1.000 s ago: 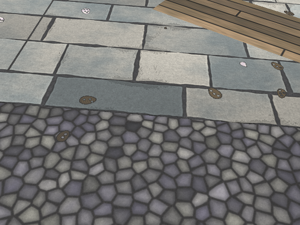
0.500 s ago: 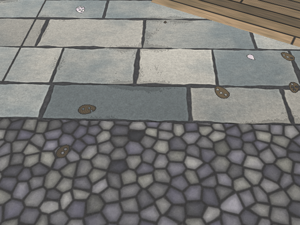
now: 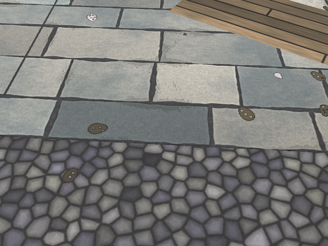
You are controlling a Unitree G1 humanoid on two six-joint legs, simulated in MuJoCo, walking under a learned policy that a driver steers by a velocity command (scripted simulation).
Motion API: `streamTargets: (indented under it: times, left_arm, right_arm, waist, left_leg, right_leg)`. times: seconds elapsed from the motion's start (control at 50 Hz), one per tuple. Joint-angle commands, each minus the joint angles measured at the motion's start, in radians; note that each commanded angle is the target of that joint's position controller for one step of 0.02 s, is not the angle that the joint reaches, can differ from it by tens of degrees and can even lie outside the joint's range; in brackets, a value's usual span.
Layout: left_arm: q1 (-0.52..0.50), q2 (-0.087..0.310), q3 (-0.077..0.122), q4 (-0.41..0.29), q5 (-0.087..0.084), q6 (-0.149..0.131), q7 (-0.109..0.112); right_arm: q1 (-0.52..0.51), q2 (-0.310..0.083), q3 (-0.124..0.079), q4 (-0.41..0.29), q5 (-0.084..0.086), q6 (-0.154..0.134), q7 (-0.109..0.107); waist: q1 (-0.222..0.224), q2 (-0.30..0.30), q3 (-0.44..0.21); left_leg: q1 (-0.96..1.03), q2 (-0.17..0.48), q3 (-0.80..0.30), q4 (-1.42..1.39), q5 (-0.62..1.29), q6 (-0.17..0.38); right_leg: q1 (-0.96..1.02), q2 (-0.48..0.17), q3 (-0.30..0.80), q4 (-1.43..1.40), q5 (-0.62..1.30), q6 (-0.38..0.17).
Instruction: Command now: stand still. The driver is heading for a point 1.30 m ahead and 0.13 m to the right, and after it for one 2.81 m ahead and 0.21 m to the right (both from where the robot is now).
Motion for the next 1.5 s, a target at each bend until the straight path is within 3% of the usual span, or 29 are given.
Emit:
streamTargets:
  times: [0.02,0.42,0.46,0.5,0.52,0.56,0.6,0.66,0.72,0.74,0.76,0.78,0.8,0.82,0.84,0.88,1.04,1.14,1.2,1.24,1.28,1.3,1.32,1.34,1.36,1.38,1.4,1.44,1.5]
  left_arm:
    - [0.013,0.086,0.012,-0.021,-0.001,-0.002,0.004]
    - [-0.006,0.087,0.011,0.021,0.0,0.011,0.013]
    - [0.008,0.077,0.011,0.033,-0.004,0.013,0.013]
    - [-0.066,0.089,0.015,-0.004,-0.01,0.0,0.01]
    - [-0.115,0.079,0.011,-0.034,-0.015,-0.016,0.002]
    - [-0.151,0.085,0.015,-0.063,-0.03,-0.047,-0.013]
    - [-0.139,0.094,0.019,-0.069,-0.035,-0.074,-0.029]
    - [-0.134,0.062,0.014,-0.067,-0.03,-0.091,-0.049]
    - [0.074,0.096,0.038,0.008,-0.031,-0.08,-0.051]
    - [0.193,0.134,0.059,0.036,-0.032,-0.078,-0.046]
    - [0.342,0.237,0.086,0.052,-0.021,-0.082,-0.036]
    - [0.408,0.28,0.076,0.058,0.0,-0.099,-0.05]
    - [0.304,0.215,0.05,0.045,0.002,-0.117,-0.055]
    - [0.202,0.159,0.031,0.009,-0.006,-0.124,-0.06]
    - [0.117,0.131,0.016,-0.017,-0.003,-0.125,-0.067]
    - [0.079,0.1,0.001,-0.031,0.007,-0.119,-0.069]
    - [0.222,0.142,0.001,-0.027,0.013,-0.1,-0.023]
    - [0.306,0.148,0.009,-0.018,-0.001,-0.089,-0.019]
    - [0.311,0.163,0.02,-0.017,-0.006,-0.078,-0.016]
    - [0.28,0.193,0.031,-0.03,-0.003,-0.072,-0.015]
    - [0.239,0.191,0.027,-0.046,0.004,-0.061,-0.017]
    - [0.257,0.142,0.008,-0.073,0.021,-0.064,-0.021]
    - [0.397,-0.016,-0.033,-0.066,-0.003,-0.092,-0.037]
    - [0.281,0.104,-0.005,-0.077,-0.034,-0.12,-0.041]
    - [0.176,0.152,0.008,-0.117,-0.051,-0.132,-0.04]
    - [0.129,0.157,0.01,-0.128,-0.042,-0.134,-0.029]
    - [0.118,0.152,0.021,-0.126,-0.024,-0.124,-0.021]
    - [0.175,0.108,0.023,-0.119,-0.019,-0.094,-0.018]
    - [0.108,0.105,0.027,-0.152,-0.012,-0.071,-0.013]
  right_arm:
    - [0.083,-0.095,-0.015,-0.012,0.001,-0.002,-0.001]
    - [0.104,-0.082,-0.013,-0.011,-0.003,0.004,-0.003]
    - [0.138,-0.106,-0.024,0.002,0.006,0.008,-0.007]
    - [0.154,-0.182,-0.049,-0.018,0.022,0.005,-0.013]
    - [0.158,-0.212,-0.061,-0.025,0.024,-0.006,-0.015]
    - [0.176,-0.186,-0.06,-0.028,0.008,-0.037,-0.014]
    - [0.161,-0.16,-0.056,-0.04,0.02,-0.05,-0.007]
    - [0.135,-0.188,-0.061,-0.058,0.023,-0.043,0.006]
    - [0.113,-0.206,-0.062,-0.068,0.029,-0.041,0.012]
    - [0.089,-0.194,-0.055,-0.073,0.028,-0.046,0.012]
    - [0.042,-0.136,-0.037,-0.111,0.015,-0.051,0.014]
    - [0.067,-0.043,-0.018,-0.15,0.027,-0.073,0.01]
    - [0.038,-0.101,-0.033,-0.156,0.059,-0.089,0.014]
    - [-0.004,-0.133,-0.038,-0.174,0.065,-0.096,0.021]
    - [-0.009,-0.143,-0.044,-0.166,0.054,-0.095,0.018]
    - [0.011,-0.154,-0.062,-0.155,0.033,-0.078,0.014]
    - [-0.247,-0.106,-0.054,-0.243,0.022,-0.055,0.029]
    - [-0.405,-0.101,-0.038,-0.29,0.03,-0.067,0.058]
    - [-0.443,-0.114,-0.035,-0.318,0.034,-0.078,0.079]
    - [-0.361,-0.161,-0.054,-0.308,0.033,-0.082,0.082]
    - [-0.047,-0.248,-0.099,-0.22,0.033,-0.078,0.069]
    - [0.133,-0.337,-0.119,-0.182,0.017,-0.071,0.055]
    - [0.157,-0.351,-0.112,-0.163,-0.001,-0.074,0.067]
    - [0.112,-0.254,-0.087,-0.165,0.008,-0.077,0.069]
    - [0.014,-0.21,-0.073,-0.18,0.015,-0.082,0.067]
    - [-0.079,-0.184,-0.061,-0.2,0.011,-0.088,0.069]
    - [-0.123,-0.158,-0.054,-0.201,0.001,-0.093,0.073]
    - [-0.121,-0.133,-0.045,-0.181,-0.009,-0.096,0.076]
    - [-0.071,-0.179,-0.051,-0.158,-0.005,-0.097,0.056]
  waist:
    - [-0.003,0.013,-0.034]
    - [0.003,0.017,0.007]
    - [-0.008,0.053,0.004]
    - [-0.045,0.141,0.1]
    - [-0.061,0.176,0.151]
    - [-0.063,0.146,0.195]
    - [-0.047,0.093,0.164]
    - [-0.032,0.105,0.105]
    - [0.07,0.099,0.035]
    - [0.137,0.074,-0.017]
    - [0.193,-0.141,-0.081]
    - [0.155,-0.337,-0.174]
    - [0.106,-0.198,-0.1]
    - [0.077,-0.132,-0.023]
    - [0.042,-0.067,0.011]
    - [-0.001,-0.068,0.025]
    - [0.039,-0.045,0.065]
    - [0.08,-0.046,0.106]
    - [0.063,-0.064,0.103]
    - [0.0,-0.106,0.024]
    - [-0.159,-0.122,-0.166]
    - [-0.188,0.042,-0.325]
    - [-0.088,0.298,-0.485]
    - [-0.122,0.19,-0.392]
    - [-0.101,0.146,-0.236]
    - [-0.061,0.028,-0.165]
    - [-0.025,0.009,-0.116]
    - [0.024,0.056,-0.097]
    - [0.03,0.057,-0.03]
  left_leg:
    - [-0.105,0.057,-0.052,-0.106,0.282,0.018]
    - [-0.112,0.051,-0.051,-0.153,0.211,0.022]
    - [-0.103,0.06,-0.083,-0.199,-0.081,0.058]
    - [-0.085,0.208,-0.291,-0.319,-0.439,0.158]
    - [-0.078,0.309,-0.414,-0.371,-0.473,0.212]
    - [0.057,0.387,-0.491,-0.381,-0.317,0.255]
    - [0.155,0.348,-0.397,-0.346,-0.146,0.217]
    - [0.035,0.252,-0.227,-0.316,-0.023,0.173]
    - [-0.168,0.19,-0.139,-0.167,0.104,0.141]
    - [-0.214,0.157,-0.089,-0.002,0.254,0.108]
    - [-0.364,0.065,0.023,0.406,0.201,0.03]
    - [-0.578,-0.069,-0.054,0.706,-0.209,0.007]
    - [-0.67,0.003,-0.166,0.857,-0.168,0.037]
    - [-0.708,0.058,-0.153,0.865,-0.059,0.073]
    - [-0.669,0.107,-0.131,0.821,0.048,0.083]
    - [-0.555,0.155,-0.113,0.702,0.146,0.078]
    - [-0.628,0.139,-0.048,0.303,0.388,0.002]
    - [-0.607,0.096,-0.013,0.104,0.434,0.019]
    - [-0.577,0.077,-0.008,0.039,0.365,0.055]
    - [-0.415,0.022,0.025,0.031,0.296,0.088]
    - [0.021,-0.015,0.036,0.037,0.3,0.146]
    - [0.35,0.213,-0.248,0.056,0.258,0.211]
    - [0.607,0.419,-0.779,-0.136,0.023,0.369]
    - [0.534,0.373,-0.775,-0.214,-0.027,0.306]
    - [0.381,0.344,-0.597,-0.224,0.059,0.259]
    - [0.207,0.314,-0.468,-0.249,0.196,0.236]
    - [0.074,0.277,-0.371,-0.273,0.278,0.222]
    - [-0.033,0.233,-0.281,-0.328,0.291,0.219]
    - [-0.087,0.224,-0.212,-0.389,0.313,0.236]
  right_leg:
    - [0.144,-0.027,0.032,-0.016,0.264,-0.046]
    - [0.144,-0.03,0.036,-0.045,0.197,-0.029]
    - [0.107,0.025,-0.027,0.018,-0.057,-0.027]
    - [-0.115,0.056,-0.08,0.182,-0.248,-0.037]
    - [-0.213,0.011,-0.041,0.286,-0.237,-0.056]
    - [-0.45,-0.067,0.036,0.464,-0.299,-0.079]
    - [-0.498,-0.1,0.045,0.404,-0.262,-0.089]
    - [-0.232,-0.044,-0.049,0.209,-0.181,-0.071]
    - [0.163,0.065,-0.139,0.081,-0.017,-0.06]
    - [0.298,0.054,-0.103,0.049,-0.02,-0.084]
    - [0.436,-0.18,0.241,-0.099,-0.147,-0.168]
    - [0.547,-0.383,0.769,-0.33,-0.262,-0.312]
    - [0.471,-0.397,0.771,-0.339,-0.366,-0.304]
    - [0.381,-0.363,0.621,-0.328,-0.348,-0.26]
    - [0.294,-0.313,0.476,-0.337,-0.246,-0.224]
    - [0.181,-0.224,0.28,-0.367,-0.079,-0.178]
    - [0.221,-0.182,0.095,-0.417,0.239,-0.194]
    - [0.319,-0.204,0.05,-0.408,0.246,-0.19]
    - [0.407,-0.241,0.038,-0.344,0.356,-0.179]
    - [0.441,-0.247,0.025,-0.228,0.676,-0.159]
    - [0.316,-0.179,-0.028,0.146,0.842,-0.11]
    - [0.051,-0.1,-0.056,0.502,0.438,-0.08]
    - [-0.283,0.093,0.076,0.811,-0.347,-0.04]
    - [-0.387,0.042,0.179,0.91,-0.345,-0.067]
    - [-0.444,-0.009,0.136,0.91,-0.258,-0.082]
    - [-0.39,-0.067,0.115,0.857,-0.158,-0.083]
    - [-0.335,-0.101,0.105,0.798,-0.105,-0.082]
    - [-0.251,-0.136,0.109,0.73,-0.067,-0.083]
    - [-0.32,-0.156,0.088,0.613,-0.005,-0.055]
